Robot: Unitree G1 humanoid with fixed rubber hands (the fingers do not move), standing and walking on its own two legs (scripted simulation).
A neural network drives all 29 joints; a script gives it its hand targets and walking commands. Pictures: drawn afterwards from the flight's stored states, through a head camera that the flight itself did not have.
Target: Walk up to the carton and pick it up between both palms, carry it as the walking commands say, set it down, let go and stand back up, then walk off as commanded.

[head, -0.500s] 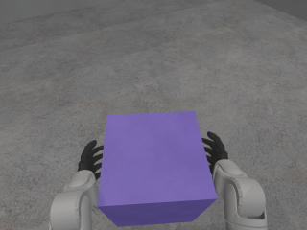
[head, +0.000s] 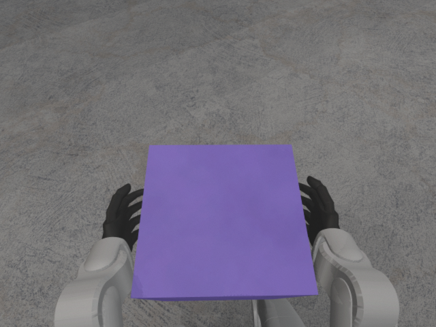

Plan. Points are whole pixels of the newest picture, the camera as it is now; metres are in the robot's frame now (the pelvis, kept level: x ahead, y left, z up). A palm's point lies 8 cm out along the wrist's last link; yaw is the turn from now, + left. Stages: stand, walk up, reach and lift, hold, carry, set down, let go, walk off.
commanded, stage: carry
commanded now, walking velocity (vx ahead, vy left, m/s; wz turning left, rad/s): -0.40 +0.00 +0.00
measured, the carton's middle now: (219, 233) +0.27 +0.00 +0.01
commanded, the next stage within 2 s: none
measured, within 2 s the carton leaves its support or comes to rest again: neither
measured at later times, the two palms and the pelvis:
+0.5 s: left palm (109, 127) +0.45 +0.19 +0.08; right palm (273, 110) +0.47 -0.11 +0.09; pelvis +0.22 +0.02 +0.01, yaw +0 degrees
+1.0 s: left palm (95, 75) +0.59 +0.24 +0.09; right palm (238, 55) +0.61 -0.06 +0.10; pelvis +0.36 +0.07 +0.01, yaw +1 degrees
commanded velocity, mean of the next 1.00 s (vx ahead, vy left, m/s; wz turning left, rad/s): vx -0.40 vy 0.00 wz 0.00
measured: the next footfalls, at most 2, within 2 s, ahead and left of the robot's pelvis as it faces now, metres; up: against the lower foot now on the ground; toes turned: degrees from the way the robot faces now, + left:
right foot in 0.06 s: +0.13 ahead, -0.13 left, +0.00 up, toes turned -4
left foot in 0.34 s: +0.18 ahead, +0.14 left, +0.00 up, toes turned +8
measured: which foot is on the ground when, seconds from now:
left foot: down 0.00-0.06, up 0.08-0.32, down 0.34-0.60, up 0.62-0.86, down 0.88-1.00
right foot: up 0.00-0.04, down 0.06-0.34, up 0.36-0.56, down 0.58-0.90, up 0.92-1.00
